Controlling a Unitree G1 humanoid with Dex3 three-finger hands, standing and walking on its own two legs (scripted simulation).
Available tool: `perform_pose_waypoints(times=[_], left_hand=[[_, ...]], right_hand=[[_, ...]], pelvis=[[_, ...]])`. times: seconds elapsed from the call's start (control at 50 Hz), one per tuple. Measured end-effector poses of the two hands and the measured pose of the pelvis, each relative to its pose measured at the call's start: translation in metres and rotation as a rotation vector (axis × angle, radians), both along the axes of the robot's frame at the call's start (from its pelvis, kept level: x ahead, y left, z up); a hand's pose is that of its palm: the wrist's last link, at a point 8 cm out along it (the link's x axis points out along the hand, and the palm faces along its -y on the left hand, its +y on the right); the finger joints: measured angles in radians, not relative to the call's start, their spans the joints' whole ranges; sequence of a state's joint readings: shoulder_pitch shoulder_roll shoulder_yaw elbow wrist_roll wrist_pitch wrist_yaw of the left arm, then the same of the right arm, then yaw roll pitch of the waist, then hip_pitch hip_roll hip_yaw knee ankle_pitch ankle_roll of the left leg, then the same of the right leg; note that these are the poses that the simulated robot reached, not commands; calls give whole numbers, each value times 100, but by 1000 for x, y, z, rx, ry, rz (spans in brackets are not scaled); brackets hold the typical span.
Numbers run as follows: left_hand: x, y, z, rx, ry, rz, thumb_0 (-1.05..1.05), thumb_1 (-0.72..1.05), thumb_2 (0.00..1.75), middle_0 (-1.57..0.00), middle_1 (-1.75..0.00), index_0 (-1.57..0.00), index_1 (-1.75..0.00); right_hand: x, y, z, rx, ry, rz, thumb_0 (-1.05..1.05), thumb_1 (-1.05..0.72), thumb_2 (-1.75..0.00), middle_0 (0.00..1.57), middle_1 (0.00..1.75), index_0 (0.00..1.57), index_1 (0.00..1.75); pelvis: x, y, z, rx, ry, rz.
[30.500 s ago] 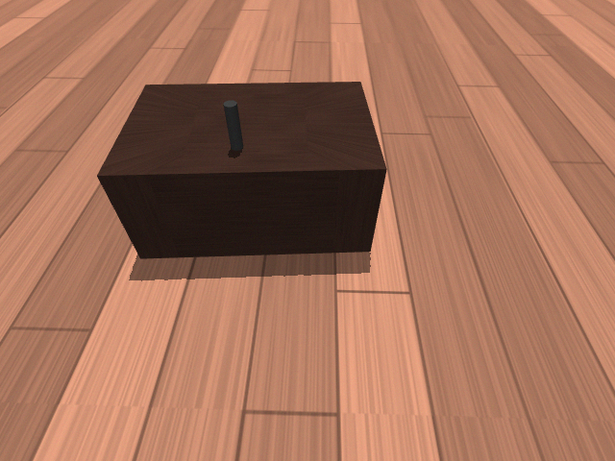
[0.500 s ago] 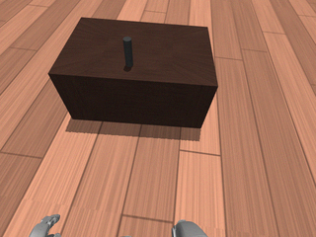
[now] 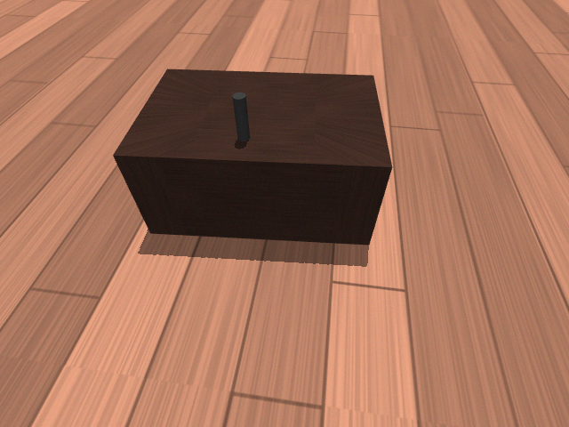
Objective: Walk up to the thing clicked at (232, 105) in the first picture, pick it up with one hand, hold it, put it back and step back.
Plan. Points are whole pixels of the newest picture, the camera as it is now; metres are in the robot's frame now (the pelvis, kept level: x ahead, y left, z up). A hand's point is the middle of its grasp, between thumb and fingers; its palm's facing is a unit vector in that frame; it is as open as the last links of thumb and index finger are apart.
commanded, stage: step back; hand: left
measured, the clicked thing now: (241, 118) +1.14 +0.22 -0.23
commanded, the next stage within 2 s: stand in 0.60 s
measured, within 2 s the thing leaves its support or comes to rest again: neither
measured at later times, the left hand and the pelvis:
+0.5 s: hand out of the picture +0.13 +0.25 -0.14, palm faces +0.03 -0.94 -0.35, open 7.4 cm; pelvis +0.04 +0.00 +0.00, yaw +1 degrees
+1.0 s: hand out of the picture +0.13 +0.25 -0.14, palm faces -0.01 -0.94 -0.33, open 7.4 cm; pelvis +0.04 +0.00 +0.02, yaw +0 degrees
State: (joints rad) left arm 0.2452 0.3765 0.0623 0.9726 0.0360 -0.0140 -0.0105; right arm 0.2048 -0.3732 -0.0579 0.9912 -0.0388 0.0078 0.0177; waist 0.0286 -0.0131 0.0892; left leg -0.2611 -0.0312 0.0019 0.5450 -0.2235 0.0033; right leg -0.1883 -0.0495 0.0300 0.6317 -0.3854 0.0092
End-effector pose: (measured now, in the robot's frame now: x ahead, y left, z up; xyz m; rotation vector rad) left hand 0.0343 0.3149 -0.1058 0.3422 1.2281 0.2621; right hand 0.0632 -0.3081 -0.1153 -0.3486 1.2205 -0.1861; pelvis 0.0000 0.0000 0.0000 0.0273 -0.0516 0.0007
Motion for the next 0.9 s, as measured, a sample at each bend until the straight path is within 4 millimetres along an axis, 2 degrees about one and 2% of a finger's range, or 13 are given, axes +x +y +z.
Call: perform_pose_waypoints(times=[0.1,0.22,0.32,0.4,0.62,0.76,0.9], left_hand=[[17,5,0,-8,10,-35,1,90,90,-21,-30,-21,-30],[47,-5,3,1,-47,-66,1,90,90,-21,-30,-20,-30],[60,-21,5,-2,-86,-49,1,90,90,-21,-30,-21,-30],[72,-25,6,-20,-95,-40,1,90,90,-21,-30,-21,-30],[111,-11,-6,-59,-90,-24,1,90,90,-21,-30,-21,-30],[117,-13,-2,-72,-76,-40,1,90,90,-21,-30,-20,-30],[107,-17,5,-76,-69,-46,1,90,90,-21,-30,-21,-30]], right_hand=[[-5,12,7,18,-37,-22,1,-90,-90,21,30,20,30],[-7,-2,5,15,-28,-55,0,-90,-90,21,30,21,30],[9,-11,-3,14,-8,-58,1,-90,-90,21,30,20,30],[22,-10,-3,11,4,-35,1,-90,-90,21,30,20,30],[53,14,8,-8,11,-21,0,-90,-90,21,30,20,30],[79,22,18,1,-68,-10,0,-90,-90,21,30,20,30],[88,24,23,16,-108,1,0,-90,-90,21,30,20,30]], pelvis=[[2,2,4,-16,5,-20],[9,-9,2,-18,1,-27],[20,-16,1,-35,1,-13],[30,-12,3,-30,16,1],[49,4,6,-29,24,4],[50,7,13,-30,9,-7],[44,6,17,-30,-6,-6]])
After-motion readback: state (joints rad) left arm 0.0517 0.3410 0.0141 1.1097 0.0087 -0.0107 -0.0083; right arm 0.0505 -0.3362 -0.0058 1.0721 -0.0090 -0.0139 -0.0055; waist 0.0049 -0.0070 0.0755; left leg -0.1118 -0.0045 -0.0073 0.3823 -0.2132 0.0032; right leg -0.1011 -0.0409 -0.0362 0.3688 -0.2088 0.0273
